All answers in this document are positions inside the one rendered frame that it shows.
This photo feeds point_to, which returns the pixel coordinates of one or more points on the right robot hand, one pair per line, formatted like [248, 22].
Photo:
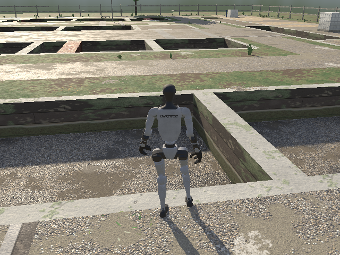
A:
[198, 155]

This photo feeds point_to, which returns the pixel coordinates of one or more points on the left robot hand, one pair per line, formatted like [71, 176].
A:
[146, 148]

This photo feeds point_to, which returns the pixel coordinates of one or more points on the right robot upper arm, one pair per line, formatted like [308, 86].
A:
[188, 121]

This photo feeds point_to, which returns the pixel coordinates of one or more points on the right robot forearm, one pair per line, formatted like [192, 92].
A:
[194, 142]

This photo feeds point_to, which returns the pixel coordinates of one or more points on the left robot upper arm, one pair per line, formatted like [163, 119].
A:
[150, 120]

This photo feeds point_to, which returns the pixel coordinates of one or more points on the left robot forearm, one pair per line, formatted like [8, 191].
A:
[144, 139]

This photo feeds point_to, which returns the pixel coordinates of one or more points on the right robot shin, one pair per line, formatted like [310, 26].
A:
[186, 183]

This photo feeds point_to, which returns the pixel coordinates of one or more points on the left robot shin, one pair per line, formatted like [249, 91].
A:
[162, 194]

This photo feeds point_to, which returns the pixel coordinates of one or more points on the robot shin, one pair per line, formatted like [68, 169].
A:
[186, 183]
[162, 194]

